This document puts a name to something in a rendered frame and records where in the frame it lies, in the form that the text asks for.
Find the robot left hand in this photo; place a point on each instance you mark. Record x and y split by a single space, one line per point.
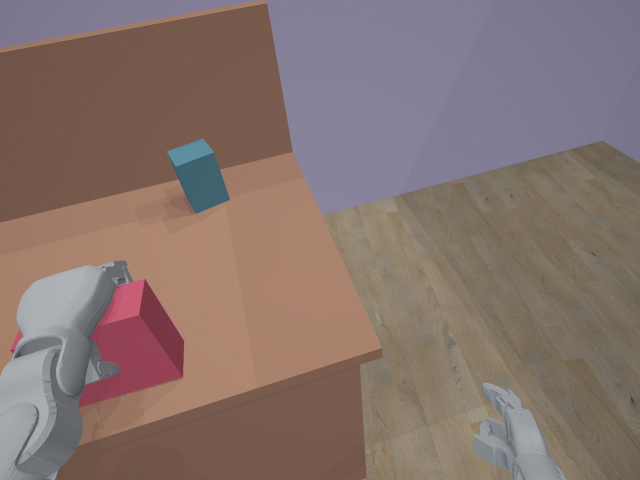
75 300

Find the robot right hand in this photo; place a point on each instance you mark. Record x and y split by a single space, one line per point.
499 444

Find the table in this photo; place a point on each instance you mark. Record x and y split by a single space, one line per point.
274 330

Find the robot left forearm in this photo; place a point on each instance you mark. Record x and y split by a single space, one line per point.
40 390

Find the robot right forearm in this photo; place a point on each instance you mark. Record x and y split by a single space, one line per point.
535 466

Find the sponge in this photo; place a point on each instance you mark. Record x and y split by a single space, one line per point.
136 334

